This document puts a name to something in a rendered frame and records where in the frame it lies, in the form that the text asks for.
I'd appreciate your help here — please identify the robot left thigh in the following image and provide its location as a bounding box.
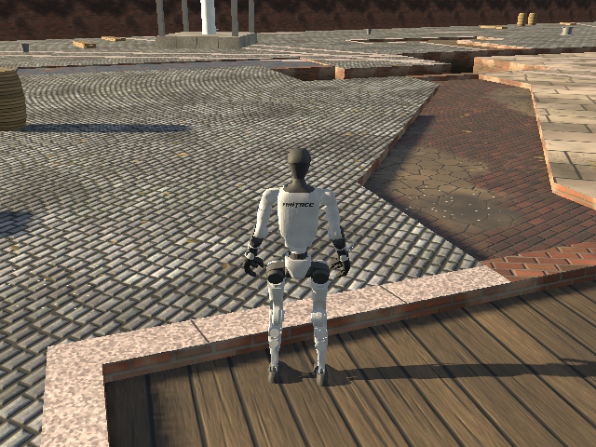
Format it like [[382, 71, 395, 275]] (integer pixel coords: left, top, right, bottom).
[[266, 260, 285, 326]]

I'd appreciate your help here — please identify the robot right forearm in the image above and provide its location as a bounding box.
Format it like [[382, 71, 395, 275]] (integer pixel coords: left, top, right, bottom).
[[332, 225, 349, 262]]

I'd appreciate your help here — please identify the right robot upper arm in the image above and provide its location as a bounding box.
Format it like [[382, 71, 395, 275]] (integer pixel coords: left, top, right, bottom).
[[318, 188, 342, 240]]

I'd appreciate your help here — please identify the robot right hand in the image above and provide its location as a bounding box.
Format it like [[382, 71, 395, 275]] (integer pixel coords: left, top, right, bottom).
[[329, 258, 350, 278]]

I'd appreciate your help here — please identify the robot left forearm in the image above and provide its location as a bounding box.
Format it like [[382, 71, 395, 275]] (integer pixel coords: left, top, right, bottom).
[[245, 225, 263, 260]]

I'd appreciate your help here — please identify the left robot upper arm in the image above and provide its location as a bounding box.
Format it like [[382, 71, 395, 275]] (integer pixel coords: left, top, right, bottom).
[[253, 188, 279, 238]]

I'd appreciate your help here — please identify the right robot shin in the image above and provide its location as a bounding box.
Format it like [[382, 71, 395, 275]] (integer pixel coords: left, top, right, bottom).
[[314, 310, 328, 373]]

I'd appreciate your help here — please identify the robot left hand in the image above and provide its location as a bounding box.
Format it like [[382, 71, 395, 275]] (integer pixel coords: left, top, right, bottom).
[[242, 256, 264, 277]]

